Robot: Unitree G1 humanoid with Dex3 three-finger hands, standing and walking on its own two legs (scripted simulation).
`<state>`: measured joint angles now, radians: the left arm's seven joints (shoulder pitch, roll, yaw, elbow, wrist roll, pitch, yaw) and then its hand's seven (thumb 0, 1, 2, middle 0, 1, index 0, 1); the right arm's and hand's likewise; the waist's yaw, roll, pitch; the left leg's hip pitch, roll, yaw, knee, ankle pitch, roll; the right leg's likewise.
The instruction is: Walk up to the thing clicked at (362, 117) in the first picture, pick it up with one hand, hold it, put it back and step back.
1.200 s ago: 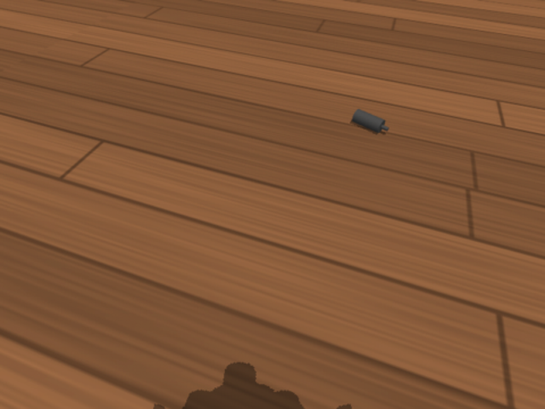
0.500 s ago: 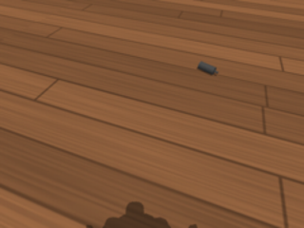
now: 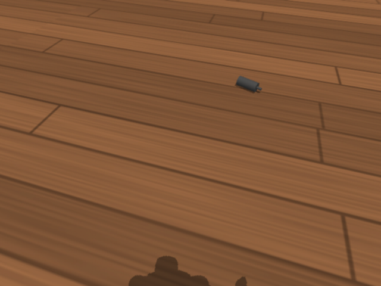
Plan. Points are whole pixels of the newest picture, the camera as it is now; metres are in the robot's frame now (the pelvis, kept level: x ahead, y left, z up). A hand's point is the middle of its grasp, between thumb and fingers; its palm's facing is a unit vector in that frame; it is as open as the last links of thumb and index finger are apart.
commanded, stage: walk up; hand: left
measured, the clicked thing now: (249, 84) +1.89 -0.53 -0.73
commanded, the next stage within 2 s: none
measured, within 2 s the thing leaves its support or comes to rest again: neither
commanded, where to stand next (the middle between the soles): +1.43 -0.50 m, yaw -35 degrees
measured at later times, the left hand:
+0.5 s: hand (139, 246) +0.25 +0.13 -0.14, palm faces -0.21 -0.90 -0.37, open 7.4 cm
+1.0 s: hand (184, 126) +0.68 +0.03 -0.13, palm faces -0.47 -0.80 -0.38, open 7.4 cm
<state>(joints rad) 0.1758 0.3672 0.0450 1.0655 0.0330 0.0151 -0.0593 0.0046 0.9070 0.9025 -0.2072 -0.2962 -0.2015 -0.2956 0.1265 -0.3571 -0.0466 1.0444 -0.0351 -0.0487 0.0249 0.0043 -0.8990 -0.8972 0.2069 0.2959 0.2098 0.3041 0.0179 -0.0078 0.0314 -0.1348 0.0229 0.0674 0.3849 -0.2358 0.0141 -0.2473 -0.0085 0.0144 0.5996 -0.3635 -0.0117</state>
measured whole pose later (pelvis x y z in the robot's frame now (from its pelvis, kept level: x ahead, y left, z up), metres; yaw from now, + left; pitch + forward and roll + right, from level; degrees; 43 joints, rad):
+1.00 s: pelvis +0.45 -0.17 +0.00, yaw -25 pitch -1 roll +1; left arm 0.22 0.46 0.05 0.86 -0.01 -0.07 -0.07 0.01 0.91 0.90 -0.20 -0.30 -0.20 -0.30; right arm 0.33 -0.41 -0.06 0.86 -0.02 -0.09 0.06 0.00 -0.90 -0.90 0.21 0.30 0.21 0.30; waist -0.07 -0.04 0.06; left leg -0.11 0.05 0.18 0.42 -0.29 0.01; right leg -0.55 -0.07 0.04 0.90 -0.26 -0.01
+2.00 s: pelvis +0.90 -0.30 +0.00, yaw -34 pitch -3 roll +1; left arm 0.26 0.44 0.04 0.93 0.00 -0.04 -0.03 0.00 0.91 0.90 -0.21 -0.30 -0.20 -0.30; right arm 0.37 -0.38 -0.08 0.87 -0.02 -0.06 0.06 0.00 -0.90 -0.90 0.21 0.30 0.21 0.30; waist -0.06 -0.03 0.07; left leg -0.06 -0.03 0.18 0.38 -0.28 0.07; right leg -0.54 -0.06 0.03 0.82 -0.18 0.00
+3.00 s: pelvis +1.24 -0.40 -0.01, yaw -34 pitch -3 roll +1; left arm 0.29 0.41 0.04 0.92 0.01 -0.06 -0.03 0.01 0.91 0.90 -0.21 -0.30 -0.20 -0.30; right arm 0.35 -0.40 -0.06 0.83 -0.02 -0.04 0.06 0.00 -0.90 -0.90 0.21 0.30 0.21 0.30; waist -0.03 0.00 0.10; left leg -0.16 0.01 0.11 0.54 -0.33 0.03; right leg -0.46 -0.07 -0.04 0.74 -0.29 -0.01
